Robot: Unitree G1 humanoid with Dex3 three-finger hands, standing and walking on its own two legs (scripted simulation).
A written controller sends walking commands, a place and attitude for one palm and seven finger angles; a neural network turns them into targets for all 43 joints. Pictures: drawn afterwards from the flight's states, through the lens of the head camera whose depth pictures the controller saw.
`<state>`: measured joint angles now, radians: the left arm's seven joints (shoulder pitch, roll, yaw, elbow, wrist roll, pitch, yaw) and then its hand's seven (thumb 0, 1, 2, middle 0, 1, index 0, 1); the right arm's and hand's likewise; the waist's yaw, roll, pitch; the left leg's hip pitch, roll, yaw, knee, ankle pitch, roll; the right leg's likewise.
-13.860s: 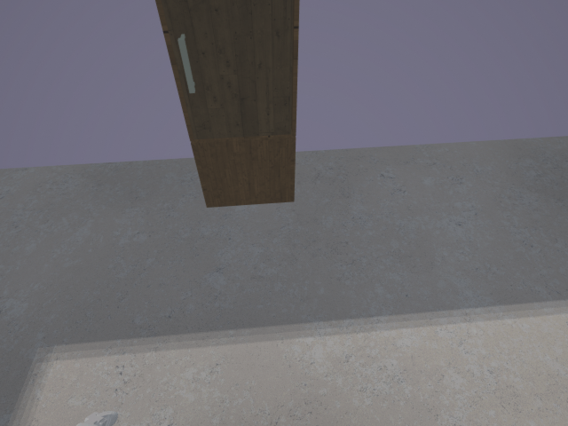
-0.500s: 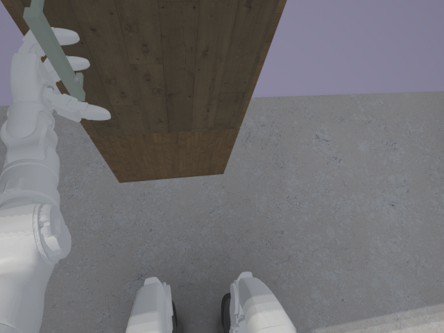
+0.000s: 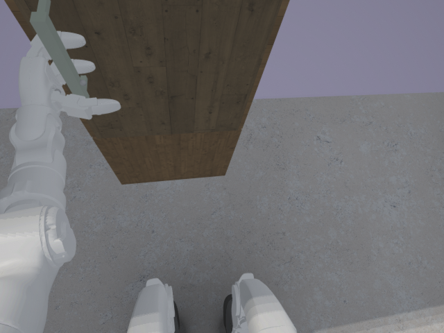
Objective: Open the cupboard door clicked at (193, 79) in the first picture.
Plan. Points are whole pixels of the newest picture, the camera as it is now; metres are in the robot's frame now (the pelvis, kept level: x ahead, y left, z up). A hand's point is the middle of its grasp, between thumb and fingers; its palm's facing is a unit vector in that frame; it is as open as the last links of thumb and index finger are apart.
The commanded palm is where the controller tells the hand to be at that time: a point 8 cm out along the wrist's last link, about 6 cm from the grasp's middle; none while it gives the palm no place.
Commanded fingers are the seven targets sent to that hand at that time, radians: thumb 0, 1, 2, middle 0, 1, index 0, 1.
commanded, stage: close the thumb around the handle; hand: left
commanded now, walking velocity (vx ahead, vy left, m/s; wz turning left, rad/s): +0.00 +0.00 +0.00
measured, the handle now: (66, 56) +0.57 +0.22 +0.07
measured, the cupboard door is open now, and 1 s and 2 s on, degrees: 0 13 46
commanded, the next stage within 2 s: pull the door open along its arc in 0.48 s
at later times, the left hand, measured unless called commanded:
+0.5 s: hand (85, 81) +0.53 +0.19 +0.06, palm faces +0.07 -1.00 -0.03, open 5.3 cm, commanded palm +0.51 +0.21 +0.06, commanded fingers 0.00 0.90 0.90 -0.40 -1.35 -0.40 -1.35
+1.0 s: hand (94, 122) +0.45 +0.17 +0.06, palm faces +0.04 -1.00 +0.00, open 5.5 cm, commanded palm +0.40 +0.21 +0.06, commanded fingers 0.00 0.90 0.90 -0.40 -1.35 -0.40 -1.35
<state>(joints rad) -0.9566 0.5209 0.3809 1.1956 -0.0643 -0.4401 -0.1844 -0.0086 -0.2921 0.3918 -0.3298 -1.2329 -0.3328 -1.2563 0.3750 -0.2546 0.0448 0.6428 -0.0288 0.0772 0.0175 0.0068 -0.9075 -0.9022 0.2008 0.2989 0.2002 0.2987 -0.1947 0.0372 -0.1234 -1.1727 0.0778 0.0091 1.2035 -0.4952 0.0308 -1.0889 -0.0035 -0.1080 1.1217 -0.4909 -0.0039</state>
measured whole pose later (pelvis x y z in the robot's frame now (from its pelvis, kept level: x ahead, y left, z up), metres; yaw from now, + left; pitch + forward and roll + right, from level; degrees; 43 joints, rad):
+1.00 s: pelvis +0.02 +0.00 +0.02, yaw +0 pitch +22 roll -3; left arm -0.48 0.29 0.29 0.77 -0.17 -0.45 -0.16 0.02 0.78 0.79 -0.39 -1.35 -0.37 -1.35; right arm 0.36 -0.24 0.01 0.59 0.01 0.10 0.04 0.01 -0.91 -0.90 0.20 0.30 0.20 0.30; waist -0.11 0.03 -0.16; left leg -0.97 0.07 0.05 1.08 -0.50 0.02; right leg -0.92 0.00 -0.07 1.03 -0.49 0.00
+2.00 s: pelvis +0.01 -0.07 +0.02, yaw +5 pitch +15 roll +2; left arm 0.08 -0.11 -0.18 0.24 0.08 -0.38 0.54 0.01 0.01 0.52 -0.41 -1.25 -0.43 -1.26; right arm 0.21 -0.20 -0.02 0.61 -0.07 -0.04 0.01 0.02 -0.91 -0.90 0.20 0.30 0.20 0.30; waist -0.02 0.03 -0.17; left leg -0.87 0.04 -0.01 1.05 -0.45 -0.05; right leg -0.83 -0.03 -0.13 1.11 -0.55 -0.08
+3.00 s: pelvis +0.00 -0.02 +0.01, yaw +2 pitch +15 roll +0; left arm 0.21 0.00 -0.29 0.07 0.05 -0.38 0.18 -0.01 -0.50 0.30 -0.20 -0.33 -0.19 -0.32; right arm 0.25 -0.20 0.01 0.44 -0.02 0.01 0.04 0.02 -0.91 -0.90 0.20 0.30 0.20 0.30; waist -0.02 0.04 -0.15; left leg -0.90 0.03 0.04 1.14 -0.50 0.01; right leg -0.87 -0.04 -0.06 1.15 -0.54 -0.02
